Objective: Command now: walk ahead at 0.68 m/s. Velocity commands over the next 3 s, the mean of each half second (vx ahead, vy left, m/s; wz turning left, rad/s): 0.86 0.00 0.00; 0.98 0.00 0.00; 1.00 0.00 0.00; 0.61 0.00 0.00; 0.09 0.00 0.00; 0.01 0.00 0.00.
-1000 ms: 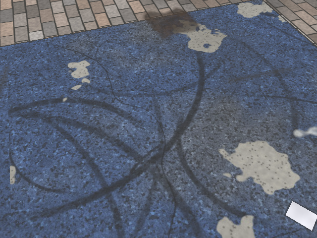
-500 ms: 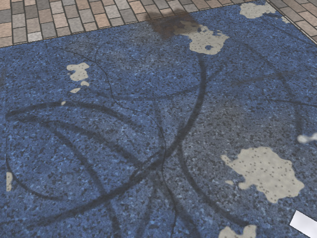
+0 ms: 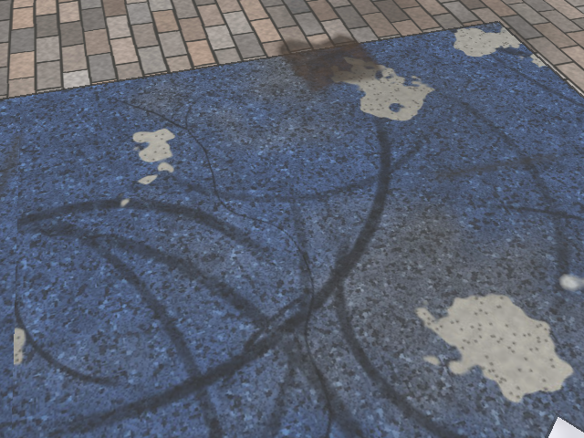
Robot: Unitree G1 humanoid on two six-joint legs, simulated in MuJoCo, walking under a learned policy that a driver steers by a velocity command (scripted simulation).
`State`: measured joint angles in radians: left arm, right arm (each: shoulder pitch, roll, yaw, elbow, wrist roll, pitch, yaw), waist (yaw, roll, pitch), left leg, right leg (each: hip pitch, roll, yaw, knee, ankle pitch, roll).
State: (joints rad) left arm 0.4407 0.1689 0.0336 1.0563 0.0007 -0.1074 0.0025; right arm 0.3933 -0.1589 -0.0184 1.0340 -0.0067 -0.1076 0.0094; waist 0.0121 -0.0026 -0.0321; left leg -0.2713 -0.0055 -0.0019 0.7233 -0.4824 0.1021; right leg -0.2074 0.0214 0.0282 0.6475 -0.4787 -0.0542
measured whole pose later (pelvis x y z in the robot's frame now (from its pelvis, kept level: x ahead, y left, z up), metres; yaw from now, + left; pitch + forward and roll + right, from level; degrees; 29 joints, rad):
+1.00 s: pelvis +0.80 +0.01 +0.00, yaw -1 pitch +0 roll +1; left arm 0.39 0.23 0.02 0.97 0.00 -0.10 0.00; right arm 0.16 -0.25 -0.04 0.86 -0.04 -0.09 0.02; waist 0.01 -0.01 0.06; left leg -0.40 -0.08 0.13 0.56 -0.17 0.12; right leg -0.19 0.03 0.03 1.28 -0.31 -0.13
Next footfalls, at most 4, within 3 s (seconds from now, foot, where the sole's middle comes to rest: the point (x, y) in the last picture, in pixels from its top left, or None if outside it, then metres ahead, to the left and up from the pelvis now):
0.44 right None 0.47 -0.07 -0.75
0.90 left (280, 288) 0.92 0.06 -0.75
1.36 right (335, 174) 1.37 -0.10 -0.75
1.80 left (293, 93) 1.82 0.04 -0.75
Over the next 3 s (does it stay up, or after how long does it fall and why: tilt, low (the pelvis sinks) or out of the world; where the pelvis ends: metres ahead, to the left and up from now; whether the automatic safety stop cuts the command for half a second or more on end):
stays up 1.79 -0.08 0.02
